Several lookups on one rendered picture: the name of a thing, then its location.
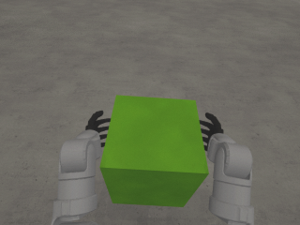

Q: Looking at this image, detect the robot right hand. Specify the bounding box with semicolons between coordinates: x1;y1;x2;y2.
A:
199;112;224;151

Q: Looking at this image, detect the right robot forearm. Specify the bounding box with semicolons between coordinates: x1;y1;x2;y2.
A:
207;133;254;225

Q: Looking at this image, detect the robot left hand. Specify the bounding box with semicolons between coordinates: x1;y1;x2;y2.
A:
85;111;111;147

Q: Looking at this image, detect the carton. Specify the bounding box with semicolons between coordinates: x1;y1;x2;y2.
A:
99;95;209;207

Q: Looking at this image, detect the left robot forearm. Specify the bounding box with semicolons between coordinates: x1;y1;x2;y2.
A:
51;129;102;225

